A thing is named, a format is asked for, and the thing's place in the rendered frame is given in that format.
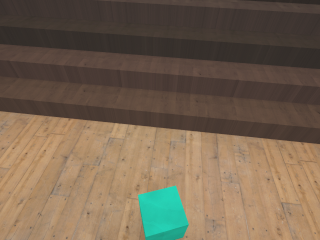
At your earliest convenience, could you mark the carton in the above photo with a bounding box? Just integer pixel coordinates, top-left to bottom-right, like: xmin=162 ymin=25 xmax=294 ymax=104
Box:
xmin=138 ymin=185 xmax=189 ymax=240

